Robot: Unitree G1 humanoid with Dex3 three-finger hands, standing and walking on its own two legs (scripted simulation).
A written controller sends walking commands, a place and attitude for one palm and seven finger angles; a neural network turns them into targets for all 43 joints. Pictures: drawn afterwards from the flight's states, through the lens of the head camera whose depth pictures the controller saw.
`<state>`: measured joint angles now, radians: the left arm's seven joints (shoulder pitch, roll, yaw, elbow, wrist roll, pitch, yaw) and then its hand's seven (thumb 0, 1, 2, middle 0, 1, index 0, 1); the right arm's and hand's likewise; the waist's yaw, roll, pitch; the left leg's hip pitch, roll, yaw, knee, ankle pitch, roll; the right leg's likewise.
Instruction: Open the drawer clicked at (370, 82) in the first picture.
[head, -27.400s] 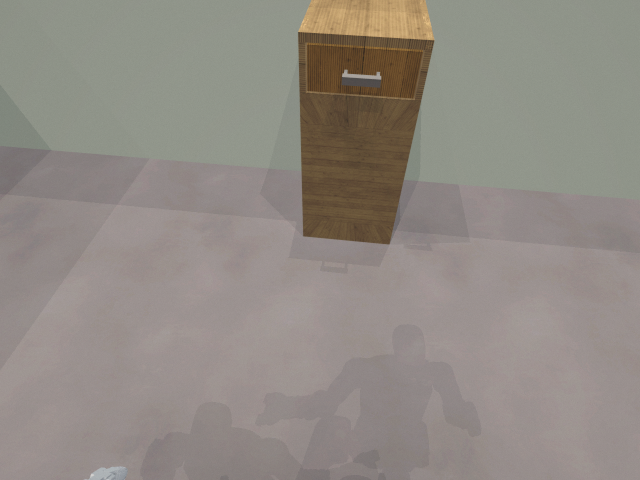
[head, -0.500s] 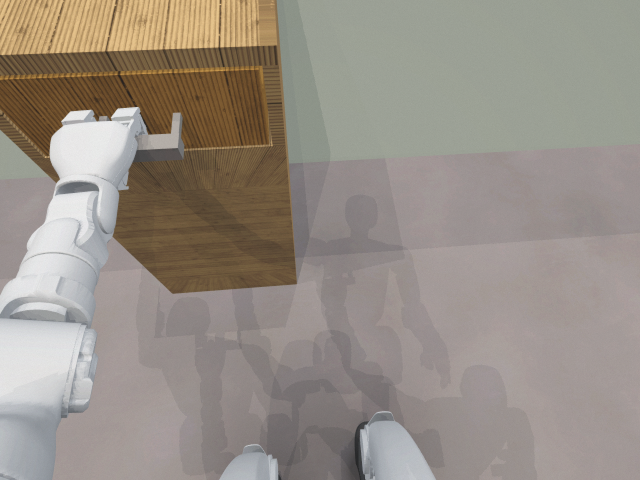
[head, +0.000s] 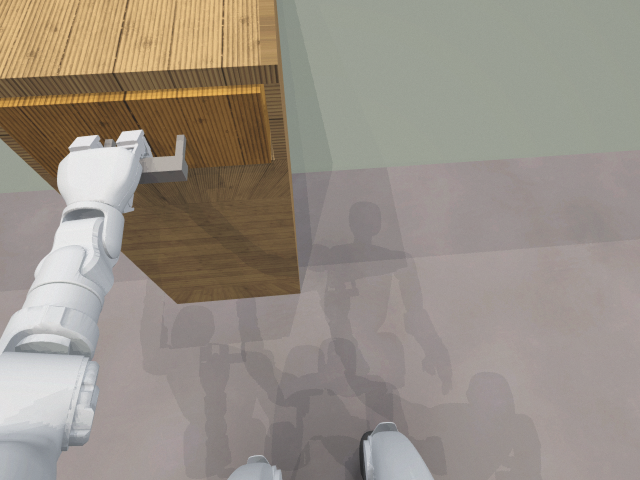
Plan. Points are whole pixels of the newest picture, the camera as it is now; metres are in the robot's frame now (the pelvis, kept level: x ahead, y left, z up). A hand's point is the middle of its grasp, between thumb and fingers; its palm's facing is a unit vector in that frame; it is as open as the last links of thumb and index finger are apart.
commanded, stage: pull the drawer open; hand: left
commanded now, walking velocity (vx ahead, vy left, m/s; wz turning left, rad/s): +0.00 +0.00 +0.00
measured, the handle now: (143, 157) +0.53 +0.22 +0.02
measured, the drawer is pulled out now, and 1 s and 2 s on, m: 0.01 0.14 0.30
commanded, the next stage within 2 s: none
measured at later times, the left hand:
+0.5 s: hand (117, 224) +0.44 +0.25 +0.00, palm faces -0.06 +0.00 -1.00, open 5.8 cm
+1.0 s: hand (108, 297) +0.34 +0.24 +0.00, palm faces -0.02 -0.03 -1.00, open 5.7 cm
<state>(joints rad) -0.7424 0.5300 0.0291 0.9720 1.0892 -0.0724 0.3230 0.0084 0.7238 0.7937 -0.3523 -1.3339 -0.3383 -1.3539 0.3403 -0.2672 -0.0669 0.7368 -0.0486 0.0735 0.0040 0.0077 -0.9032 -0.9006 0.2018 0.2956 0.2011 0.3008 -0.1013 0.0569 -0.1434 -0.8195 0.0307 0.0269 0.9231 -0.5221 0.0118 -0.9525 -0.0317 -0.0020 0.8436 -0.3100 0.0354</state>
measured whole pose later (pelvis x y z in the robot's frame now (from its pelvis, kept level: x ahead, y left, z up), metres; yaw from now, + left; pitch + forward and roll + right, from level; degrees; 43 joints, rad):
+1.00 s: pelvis +0.01 +0.00 +0.02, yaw +0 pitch +16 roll -1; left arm -0.11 0.38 -0.02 0.42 1.07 0.01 0.42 0.02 0.72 0.82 -0.34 -1.37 -0.37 -1.35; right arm 0.23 -0.26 -0.07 0.69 -0.04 0.06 -0.02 0.01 -0.90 -0.90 0.20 0.30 0.20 0.30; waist -0.02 0.07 -0.12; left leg -0.58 0.03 0.02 0.80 -0.50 0.00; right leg -0.72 -0.03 -0.01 0.76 -0.31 0.03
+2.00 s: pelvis +0.01 -0.02 +0.00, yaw -1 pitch +13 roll +0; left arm 0.57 0.34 0.02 -0.09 1.08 -0.03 0.51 0.02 0.72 0.75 -0.31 -1.32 -0.37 -1.35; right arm 0.12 -0.23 -0.02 0.57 -0.08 0.02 0.01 0.02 -0.90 -0.90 0.20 0.30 0.20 0.30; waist 0.03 0.04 -0.13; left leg -0.57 0.04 0.04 0.91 -0.56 -0.02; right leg -0.75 -0.02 0.02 0.91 -0.38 0.01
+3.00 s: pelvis -0.02 -0.02 +0.01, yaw +1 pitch +10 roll +1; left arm 0.34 0.36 0.00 0.07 1.08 -0.01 0.48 0.00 -0.48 0.30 -0.32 -1.20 -0.32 -1.21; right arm 0.11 -0.22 -0.02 0.63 -0.06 0.01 -0.06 0.02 -0.90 -0.90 0.20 0.30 0.20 0.30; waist 0.06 0.04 -0.09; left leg -0.54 0.02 0.01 0.88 -0.51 -0.02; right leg -0.71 -0.04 -0.01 0.87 -0.34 0.00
